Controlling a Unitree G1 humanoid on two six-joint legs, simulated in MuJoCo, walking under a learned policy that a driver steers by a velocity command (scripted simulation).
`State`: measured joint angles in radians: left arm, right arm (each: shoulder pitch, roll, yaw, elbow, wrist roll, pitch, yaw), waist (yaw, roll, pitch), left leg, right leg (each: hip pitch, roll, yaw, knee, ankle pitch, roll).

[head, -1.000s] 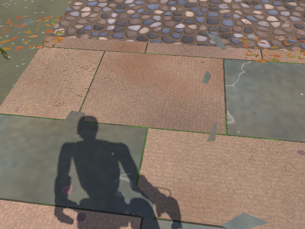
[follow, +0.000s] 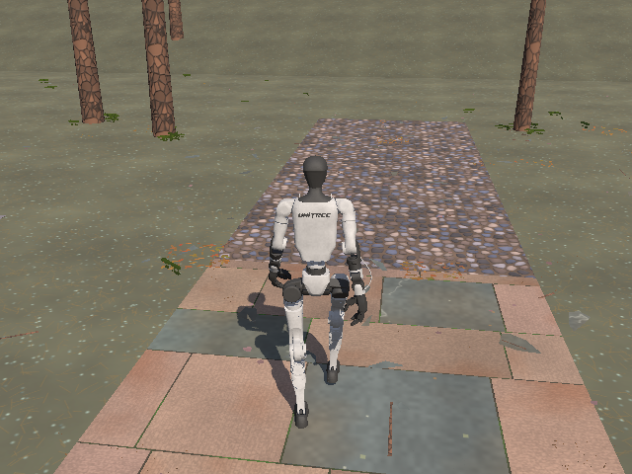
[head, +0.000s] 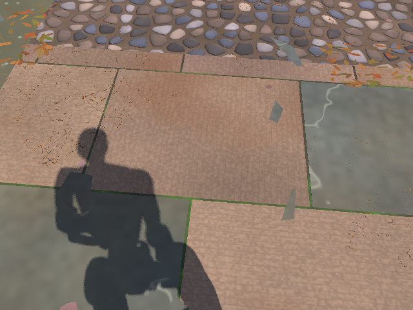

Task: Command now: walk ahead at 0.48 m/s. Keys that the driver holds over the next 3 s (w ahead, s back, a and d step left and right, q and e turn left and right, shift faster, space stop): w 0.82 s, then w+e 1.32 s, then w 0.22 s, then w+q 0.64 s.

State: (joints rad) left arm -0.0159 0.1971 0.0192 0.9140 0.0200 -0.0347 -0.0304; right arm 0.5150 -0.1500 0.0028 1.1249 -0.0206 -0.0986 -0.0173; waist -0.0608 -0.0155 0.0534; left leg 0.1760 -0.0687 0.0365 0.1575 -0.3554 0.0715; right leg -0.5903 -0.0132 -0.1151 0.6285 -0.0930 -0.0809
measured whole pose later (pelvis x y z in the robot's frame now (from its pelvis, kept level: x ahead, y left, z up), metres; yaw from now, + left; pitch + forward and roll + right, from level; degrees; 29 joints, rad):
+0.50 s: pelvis +0.29 -0.01 +0.01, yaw +0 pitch +0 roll -1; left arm 0.47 0.16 0.02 1.09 0.02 -0.10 0.01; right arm 0.03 -0.19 -0.02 0.91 -0.02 -0.04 0.03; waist 0.07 0.03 0.06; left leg -0.61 0.08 0.06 0.64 -0.01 0.04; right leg 0.09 0.10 -0.08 0.18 -0.28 -0.09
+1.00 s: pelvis +0.57 +0.02 +0.01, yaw -4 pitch +0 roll +1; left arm 0.11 0.20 0.04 0.93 0.02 -0.03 -0.03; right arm 0.44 -0.17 -0.04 1.07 -0.02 -0.11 -0.01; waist -0.03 -0.04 0.04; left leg 0.05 -0.09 0.14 0.18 -0.24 0.08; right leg -0.64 -0.08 -0.02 0.76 -0.02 -0.05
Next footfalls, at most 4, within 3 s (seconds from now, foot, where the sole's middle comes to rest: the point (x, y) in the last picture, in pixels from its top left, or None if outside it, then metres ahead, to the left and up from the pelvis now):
0.06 right None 0.21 -0.07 -0.77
0.60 left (175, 287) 0.53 0.09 -0.77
1.16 right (223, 207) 0.81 -0.09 -0.77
1.70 left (204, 133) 1.17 -0.04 -0.77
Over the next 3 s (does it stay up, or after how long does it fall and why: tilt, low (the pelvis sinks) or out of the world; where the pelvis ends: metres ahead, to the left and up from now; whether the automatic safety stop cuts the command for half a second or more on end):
stays up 1.49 -0.49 0.01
